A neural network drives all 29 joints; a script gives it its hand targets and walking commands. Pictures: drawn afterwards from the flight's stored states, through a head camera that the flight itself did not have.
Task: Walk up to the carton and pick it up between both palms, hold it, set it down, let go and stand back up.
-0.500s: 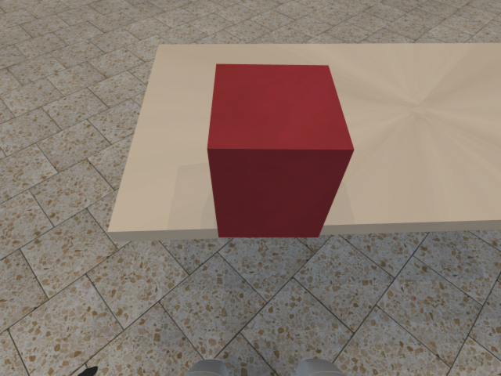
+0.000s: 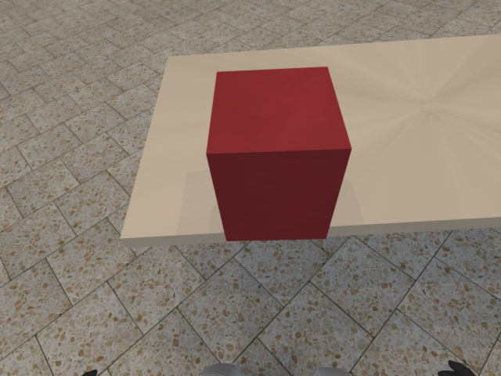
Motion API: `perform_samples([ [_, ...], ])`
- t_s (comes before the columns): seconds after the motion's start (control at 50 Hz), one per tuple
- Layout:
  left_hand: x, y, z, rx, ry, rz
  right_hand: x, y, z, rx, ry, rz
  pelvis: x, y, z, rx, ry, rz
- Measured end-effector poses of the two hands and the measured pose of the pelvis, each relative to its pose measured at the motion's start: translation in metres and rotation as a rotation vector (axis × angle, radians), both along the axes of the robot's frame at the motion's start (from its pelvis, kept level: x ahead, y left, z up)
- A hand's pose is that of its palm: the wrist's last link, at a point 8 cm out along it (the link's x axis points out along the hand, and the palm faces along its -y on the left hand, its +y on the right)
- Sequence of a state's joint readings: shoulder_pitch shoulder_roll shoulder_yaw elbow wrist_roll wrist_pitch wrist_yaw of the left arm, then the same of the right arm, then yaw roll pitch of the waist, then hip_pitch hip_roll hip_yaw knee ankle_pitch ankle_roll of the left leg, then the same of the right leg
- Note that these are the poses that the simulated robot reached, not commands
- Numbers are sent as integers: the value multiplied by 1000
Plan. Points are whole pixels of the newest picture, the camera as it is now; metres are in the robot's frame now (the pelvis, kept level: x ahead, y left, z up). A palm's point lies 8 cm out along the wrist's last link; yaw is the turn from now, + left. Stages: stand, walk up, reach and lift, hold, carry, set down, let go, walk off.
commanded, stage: walk up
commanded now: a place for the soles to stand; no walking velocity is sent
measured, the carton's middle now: (273, 159) +0.47 -0.01 +0.05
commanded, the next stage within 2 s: none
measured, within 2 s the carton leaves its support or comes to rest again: neither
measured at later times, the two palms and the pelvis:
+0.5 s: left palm out of the picture +0.14 +0.30 -0.10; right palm out of the picture +0.12 -0.33 -0.09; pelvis +0.06 -0.01 +0.00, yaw +1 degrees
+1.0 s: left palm out of the picture +0.12 +0.25 -0.11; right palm out of the picture +0.06 -0.38 -0.13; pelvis +0.05 -0.06 -0.01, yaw +1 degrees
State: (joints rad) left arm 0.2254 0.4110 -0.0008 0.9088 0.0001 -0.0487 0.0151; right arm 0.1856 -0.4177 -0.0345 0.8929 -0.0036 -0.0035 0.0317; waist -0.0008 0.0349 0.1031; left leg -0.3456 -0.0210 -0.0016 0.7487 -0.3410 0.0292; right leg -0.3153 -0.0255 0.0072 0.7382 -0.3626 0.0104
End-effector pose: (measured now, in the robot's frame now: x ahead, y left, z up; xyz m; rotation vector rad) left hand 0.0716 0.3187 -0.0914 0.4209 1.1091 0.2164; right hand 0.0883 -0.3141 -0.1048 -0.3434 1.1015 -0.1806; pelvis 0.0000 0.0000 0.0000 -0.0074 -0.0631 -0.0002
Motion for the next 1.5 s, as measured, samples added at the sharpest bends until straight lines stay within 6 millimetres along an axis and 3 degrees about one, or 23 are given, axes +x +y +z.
perform_samples([
  [0.18,6,-3,1,-8,-7,6,3,-3,1,-3,12,3,7,-3,1,1,12,-1],
  [0.4,47,-4,-5,-38,-21,2,45,-3,13,-27,-59,25,43,0,1,0,61,3],
  [0.54,73,-28,-11,-50,-16,-32,16,-29,9,-53,27,-29,60,-19,-1,16,64,12],
  [0.64,90,-55,-13,-32,-36,-49,6,-56,-8,-38,66,-69,71,-46,-11,50,40,11],
  [0.72,85,-75,-8,-29,-46,-39,19,-65,-19,-3,44,-72,70,-60,-10,49,-20,-3],
  [0.82,78,-80,1,-8,-53,-18,19,-70,-25,17,54,-64,67,-68,-9,65,-41,2],
  [1.0,51,-72,-14,-31,-3,5,-33,-66,-29,-12,199,-85,49,-59,-14,40,-8,14],
  [1.12,39,-64,-22,-65,29,17,-66,-58,-14,-47,250,-105,40,-49,-8,20,-16,11],
  [1.2,40,-63,-27,-68,33,9,-55,-66,-5,-74,204,-98,39,-52,-9,23,-16,6],
  [1.36,28,-70,-28,-63,34,48,3,-74,-6,-65,103,-44,42,-63,-10,41,-13,13],
  [1.5,29,-58,-21,-48,44,52,2,-62,-8,-50,119,-47,45,-53,-7,32,-3,19],
])
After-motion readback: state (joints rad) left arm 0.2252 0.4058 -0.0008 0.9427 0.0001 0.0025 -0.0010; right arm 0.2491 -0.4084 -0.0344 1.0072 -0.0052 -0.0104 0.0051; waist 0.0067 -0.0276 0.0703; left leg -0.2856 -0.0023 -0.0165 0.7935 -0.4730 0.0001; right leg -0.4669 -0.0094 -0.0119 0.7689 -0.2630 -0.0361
